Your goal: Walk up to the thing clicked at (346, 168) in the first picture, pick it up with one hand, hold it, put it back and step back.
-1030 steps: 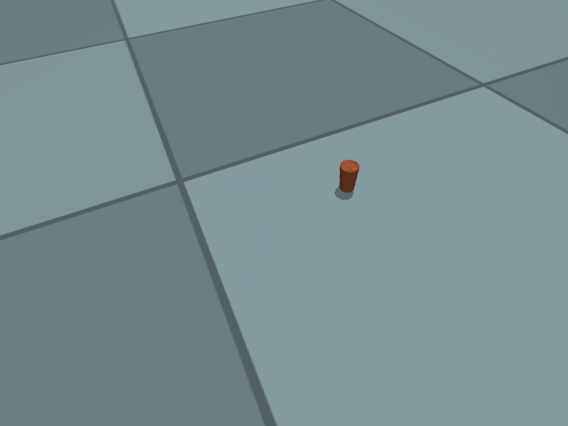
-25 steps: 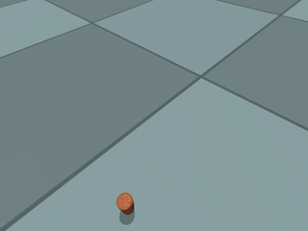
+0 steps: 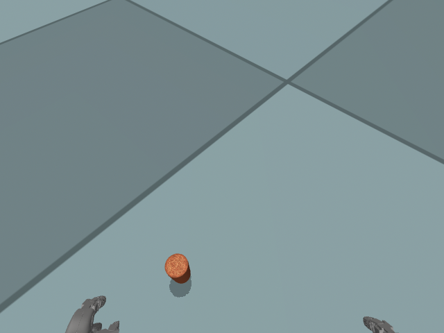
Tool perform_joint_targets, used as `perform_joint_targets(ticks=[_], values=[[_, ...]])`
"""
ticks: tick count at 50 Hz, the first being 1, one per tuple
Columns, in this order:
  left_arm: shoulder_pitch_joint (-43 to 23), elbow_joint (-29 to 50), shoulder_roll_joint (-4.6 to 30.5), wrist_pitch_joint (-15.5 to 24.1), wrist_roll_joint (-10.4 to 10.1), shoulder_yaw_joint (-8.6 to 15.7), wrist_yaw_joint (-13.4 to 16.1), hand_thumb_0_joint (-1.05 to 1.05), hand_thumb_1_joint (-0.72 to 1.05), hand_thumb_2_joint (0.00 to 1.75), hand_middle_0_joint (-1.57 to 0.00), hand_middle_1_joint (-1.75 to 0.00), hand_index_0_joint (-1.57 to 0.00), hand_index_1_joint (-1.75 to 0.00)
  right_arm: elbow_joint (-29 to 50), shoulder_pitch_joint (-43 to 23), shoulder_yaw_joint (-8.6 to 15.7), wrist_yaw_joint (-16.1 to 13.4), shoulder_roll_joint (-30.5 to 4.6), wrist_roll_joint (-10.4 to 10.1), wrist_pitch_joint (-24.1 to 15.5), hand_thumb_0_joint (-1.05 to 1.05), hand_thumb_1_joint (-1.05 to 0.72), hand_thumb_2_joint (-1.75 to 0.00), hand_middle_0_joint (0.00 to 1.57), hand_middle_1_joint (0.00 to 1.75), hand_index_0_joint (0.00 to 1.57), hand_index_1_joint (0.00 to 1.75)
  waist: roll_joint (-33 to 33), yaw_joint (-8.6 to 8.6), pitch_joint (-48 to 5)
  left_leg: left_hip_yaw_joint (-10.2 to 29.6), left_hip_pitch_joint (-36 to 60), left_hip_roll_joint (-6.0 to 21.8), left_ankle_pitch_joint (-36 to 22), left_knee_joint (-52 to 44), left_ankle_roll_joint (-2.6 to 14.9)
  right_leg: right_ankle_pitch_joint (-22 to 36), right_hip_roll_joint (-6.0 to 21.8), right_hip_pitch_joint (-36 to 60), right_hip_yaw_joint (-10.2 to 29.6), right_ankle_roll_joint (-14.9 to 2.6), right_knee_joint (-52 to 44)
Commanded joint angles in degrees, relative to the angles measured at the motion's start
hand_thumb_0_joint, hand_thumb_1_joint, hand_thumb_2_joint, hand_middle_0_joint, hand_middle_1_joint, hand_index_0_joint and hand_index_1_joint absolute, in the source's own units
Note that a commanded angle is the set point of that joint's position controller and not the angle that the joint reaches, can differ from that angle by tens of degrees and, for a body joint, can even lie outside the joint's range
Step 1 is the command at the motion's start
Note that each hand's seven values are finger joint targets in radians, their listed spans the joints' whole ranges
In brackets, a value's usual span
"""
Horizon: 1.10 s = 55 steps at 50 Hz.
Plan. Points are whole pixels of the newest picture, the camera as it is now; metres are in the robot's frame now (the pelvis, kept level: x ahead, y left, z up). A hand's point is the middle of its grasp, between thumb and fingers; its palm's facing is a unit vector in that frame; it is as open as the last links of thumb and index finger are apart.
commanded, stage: go down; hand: left
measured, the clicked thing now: (179, 270) +0.41 +0.22 -0.70
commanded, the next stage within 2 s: none
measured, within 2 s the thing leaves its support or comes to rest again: neither
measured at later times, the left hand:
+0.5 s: hand (106, 329) +0.16 +0.27 -0.18, palm faces +0.01 -0.93 -0.36, open 15.9 cm
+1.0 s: hand out of the picture +0.15 +0.29 -0.20, palm faces +0.04 -0.92 -0.38, open 16.2 cm
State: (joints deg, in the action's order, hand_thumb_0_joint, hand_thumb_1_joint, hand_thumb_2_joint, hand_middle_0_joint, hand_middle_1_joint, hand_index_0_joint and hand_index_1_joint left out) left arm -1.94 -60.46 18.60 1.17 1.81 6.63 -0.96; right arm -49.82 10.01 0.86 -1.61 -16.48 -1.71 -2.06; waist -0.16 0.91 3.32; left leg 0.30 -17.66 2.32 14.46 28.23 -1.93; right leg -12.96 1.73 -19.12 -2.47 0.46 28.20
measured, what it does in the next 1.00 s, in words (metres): lowers itself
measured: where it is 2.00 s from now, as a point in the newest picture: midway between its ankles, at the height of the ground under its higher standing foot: outside the picture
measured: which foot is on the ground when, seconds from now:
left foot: down 0.00-1.00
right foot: down 0.00-1.00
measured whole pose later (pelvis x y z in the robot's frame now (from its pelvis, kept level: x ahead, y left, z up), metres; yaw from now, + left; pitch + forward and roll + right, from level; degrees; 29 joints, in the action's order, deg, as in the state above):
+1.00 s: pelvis +0.00 +0.02 -0.09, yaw +0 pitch +17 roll -3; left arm 19.1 -15.9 19.5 -15.9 2.2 12.4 -1.7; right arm -31.3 13.0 0.7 -4.7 -12.7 0.2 -10.1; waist -1.0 2.3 -7.3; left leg 2.6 -52.8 2.6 32.6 68.0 -0.8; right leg -28.8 2.0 -52.1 -3.0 1.8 63.8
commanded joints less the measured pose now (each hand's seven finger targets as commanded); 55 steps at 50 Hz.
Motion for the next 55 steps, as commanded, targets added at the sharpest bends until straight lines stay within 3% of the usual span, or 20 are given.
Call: perform_joint_targets(ticks=[1, 4, 8, 10, 13, 17, 19, 24, 25, 26, 29, 36, 38, 42, 45, 46, 49, 50, 51, 55], values=[[4.95, 6.44, 15.18, -0.69, 3.58, 7.59, 0.00, 0.00, 0.25, 0.72, -0.08, -0.58, -0.11, -0.54, 9.43, 3.66, 4.13, -0.83, -8.21, 0.41, -1.85, 0.00, -0.98, -0.92, 0.20, 0.30, 0.20, 0.30, -0.67, -3.16, -20.65, -2.53, -1.30, -4.07, -12.82, 2.39, 2.09, 12.61, -0.58, 8.80, 0.87, -1.04, 2.00], [3.40, 11.48, 11.53, -4.99, 4.19, 4.93, 0.48, 0.00, 0.05, 0.64, -0.02, -0.55, -0.03, -0.50, 12.66, 2.15, 3.79, -0.86, -7.46, 0.02, -1.94, 0.00, -0.89, -0.90, 0.20, 0.30, 0.20, 0.30, -2.49, -1.89, -16.72, -2.38, -2.27, -3.77, -10.44, 2.00, 1.65, 9.13, -1.10, 5.10, 0.57, -1.22, 1.22], [4.04, 15.72, 10.80, -9.43, 4.01, 5.02, 1.19, 0.00, -0.23, 0.33, -0.03, -0.26, -0.03, -0.25, 16.04, 0.91, 3.71, -0.63, -6.83, -0.17, -2.80, 0.00, -0.85, -0.89, 0.20, 0.30, 0.20, 0.30, -0.30, -1.05, -13.92, -1.88, -6.19, -2.97, -6.30, 4.89, 1.78, 3.85, -1.74, -0.66, -0.31, -1.25, 3.53], [3.11, 19.17, 9.38, -10.26, 3.43, 4.12, 1.11, 0.00, -0.27, 0.43, -0.02, -0.36, -0.04, -0.35, 16.87, 1.76, 3.72, -0.51, -6.67, -0.14, -3.51, 0.00, -0.84, -0.88, 0.20, 0.30, 0.20, 0.30, 1.05, 0.11, -13.93, -1.65, -7.55, -2.66, -4.88, 6.79, 1.94, 2.49, -1.93, -3.61, -0.48, -1.06, 5.39], [4.25, 23.22, 10.20, -10.25, 2.95, 5.95, 1.37, 0.00, -0.40, 0.32, -0.04, -0.27, -0.04, -0.27, 17.63, 2.61, 3.80, -0.51, -6.61, 0.11, -4.96, 0.00, -0.81, -0.88, 0.20, 0.30, 0.20, 0.30, 0.00, 0.01, -14.95, -1.14, -10.04, -2.32, -3.45, 10.00, 1.81, 0.92, -2.01, -6.30, -0.71, -1.05, 8.94], [6.35, 33.66, 11.00, -9.83, 3.07, 6.99, 1.26, 0.00, -0.44, 0.36, -0.04, -0.34, -0.05, -0.34, 19.55, 2.97, 4.30, -1.02, -6.40, 0.41, -6.64, 0.00, -0.81, -0.88, 0.20, 0.30, 0.20, 0.30, -3.70, 0.20, -20.19, -0.57, -10.84, -1.79, -5.87, 14.22, 1.41, 3.06, -1.93, -9.31, -0.49, -1.24, 14.27], [10.45, 35.11, 10.20, -10.79, 3.17, 6.62, 1.07, 0.00, -0.46, 0.40, -0.04, -0.38, -0.05, -0.38, 20.28, 3.25, 4.20, -1.30, -6.31, 0.45, -7.01, 0.00, -0.83, -0.88, 0.20, 0.30, 0.20, 0.30, -3.73, 0.19, -20.77, -0.23, -11.24, -1.52, -8.04, 15.56, 1.13, 4.36, -1.94, -9.94, -0.67, -1.31, 15.90], [14.63, 40.49, 10.12, -14.03, 3.07, 6.72, 1.06, 0.00, -0.45, 0.26, -0.05, -0.22, -0.04, -0.23, 21.55, 2.60, 3.97, -2.04, -6.26, 0.68, -7.66, 0.00, -0.79, -0.87, 0.20, 0.30, 0.20, 0.30, -5.04, 0.27, -19.43, 0.59, -14.52, -1.35, -6.23, 17.85, 0.93, 2.14, -2.06, -13.86, -0.84, -1.29, 18.52], [14.38, 43.91, 9.28, -14.45, 2.71, 5.74, 0.81, 0.00, -0.44, 0.34, -0.04, -0.30, -0.04, -0.31, 22.54, 2.32, 3.90, -2.18, -6.17, 0.68, -7.86, 0.00, -0.82, -0.88, 0.20, 0.30, 0.20, 0.30, -5.79, 0.54, -20.09, 0.88, -14.47, -1.10, -6.29, 18.33, 0.85, 1.92, -2.05, -14.67, -0.91, -1.31, 19.04], [17.70, 42.25, 9.62, -15.23, 2.73, 6.90, 0.97, 0.00, -0.47, 0.30, -0.05, -0.27, -0.05, -0.28, 22.06, 3.03, 3.99, -2.39, -6.41, 0.75, -7.95, 0.00, -0.80, -0.87, 0.20, 0.30, 0.20, 0.30, -4.79, 0.66, -20.20, 1.24, -14.49, -0.85, -6.63, 18.49, 0.75, 1.57, -2.23, -14.73, -1.21, -1.38, 19.66], [19.00, 44.99, 9.30, -17.02, 2.44, 6.32, 0.87, 0.00, -0.44, 0.38, -0.05, -0.35, -0.05, -0.36, 22.49, 3.21, 3.65, -2.81, -6.01, 0.94, -8.58, 0.00, -0.80, -0.87, 0.20, 0.30, 0.20, 0.30, -4.92, 1.10, -20.00, 1.80, -16.40, -0.64, -8.09, 20.49, 0.84, 2.18, -2.09, -16.23, -1.47, -1.33, 21.41], [21.67, 50.99, 9.47, -18.62, 1.67, 7.64, 1.30, 0.00, -0.43, 0.28, -0.05, -0.24, -0.05, -0.25, 25.43, 2.77, 3.23, -3.91, -5.02, 1.20, -9.65, 0.00, -0.80, -0.87, 0.20, 0.30, 0.20, 0.30, -3.41, 1.25, -22.89, 1.23, -20.37, -1.23, -7.78, 25.31, 1.60, 3.72, -1.74, -17.25, -1.05, -1.12, 24.10], [21.45, 52.44, 10.41, -18.25, 1.59, 8.54, 1.23, 0.00, -0.42, 0.35, -0.04, -0.32, -0.05, -0.32, 25.74, 2.67, 3.20, -4.04, -5.11, 1.33, -9.98, 0.00, -0.82, -0.88, 0.20, 0.30, 0.20, 0.30, -5.08, 0.81, -22.40, 1.50, -21.25, -1.09, -7.38, 25.71, 1.38, 2.51, -1.81, -19.05, -1.13, -1.31, 25.46], [23.72, 52.38, 10.66, -17.61, 1.14, 9.80, 1.01, 0.00, -0.43, 0.24, -0.05, -0.19, -0.05, -0.20, 25.81, 3.06, 3.22, -4.22, -4.83, 1.47, -10.22, 0.00, -0.82, -0.88, 0.20, 0.30, 0.20, 0.30, -4.61, 0.80, -22.84, 1.84, -23.39, -1.06, -6.04, 26.99, 1.42, 1.30, -2.01, -20.76, -1.26, -1.42, 27.02], [25.77, 49.94, 10.71, -16.57, 0.78, 10.73, 0.57, 0.00, -0.31, 0.44, -0.12, -0.39, -0.13, -0.40, 25.35, 3.25, 3.28, -4.21, -4.96, 1.58, -10.64, 0.00, -0.94, -0.91, 0.20, 0.30, 0.20, 0.30, -4.14, 1.07, -22.42, 1.58, -25.64, -1.23, -4.23, 28.54, 1.70, 0.22, -1.97, -22.15, -0.98, -1.42, 28.05], [22.70, 54.86, 10.41, -15.45, 0.63, 9.70, 0.21, 0.00, -0.39, 0.36, -0.06, -0.31, -0.05, -0.32, 26.91, 2.39, 3.20, -4.05, -4.82, 1.63, -11.00, 0.00, -0.86, -0.88, 0.20, 0.30, 0.20, 0.30, -5.04, 1.05, -22.82, 1.55, -26.04, -1.30, -3.74, 29.12, 1.77, 0.09, -1.89, -22.85, -0.99, -1.42, 28.56], [18.21, 51.58, 12.64, -13.23, 0.59, 12.22, -0.16, 0.00, -0.44, 0.16, -0.06, -0.13, -0.05, -0.14, 26.15, 2.22, 3.20, -4.05, -4.93, 1.67, -11.61, 0.00, -0.84, -0.88, 0.20, 0.30, 0.20, 0.30, -3.99, 1.93, -21.30, 1.28, -30.32, -1.39, 1.45, 31.43, 2.30, -3.56, -1.67, -26.56, -0.38, -1.35, 29.65], [17.63, 47.70, 12.69, -12.18, 0.36, 12.89, -0.28, 0.00, -0.44, 0.22, -0.05, -0.19, -0.05, -0.19, 24.99, 2.70, 3.31, -3.94, -5.29, 1.76, -11.80, 0.00, -0.86, -0.89, 0.20, 0.30, 0.20, 0.30, -3.06, 2.31, -20.12, 1.12, -32.15, -1.35, 3.79, 32.60, 2.43, -5.39, -1.72, -28.55, -0.34, -1.21, 30.61], [11.16, 49.61, 14.17, -9.96, -0.19, 13.74, -0.66, 0.00, -0.44, 0.29, -0.05, -0.27, -0.06, -0.26, 25.56, 1.19, 3.13, -3.87, -5.44, 1.84, -12.39, 0.00, -0.87, -0.89, 0.20, 0.30, 0.20, 0.30, -3.44, 2.37, -20.21, 1.24, -34.73, -1.29, 5.62, 34.52, 2.55, -6.89, -1.69, -31.53, -0.22, -1.22, 32.50], [3.54, 40.90, 19.40, -0.51, -1.98, 18.51, -4.36, 0.00, -0.48, 0.21, -0.07, -0.23, -0.09, -0.21, 23.54, 0.77, 3.69, -3.24, -6.84, 1.93, -14.04, 0.00, -0.92, -0.90, 0.20, 0.30, 0.20, 0.30, -4.48, 2.10, -24.16, 1.30, -42.33, -1.48, 10.01, 41.81, 2.59, -11.19, -1.40, -40.87, 0.42, -1.35, 41.21]])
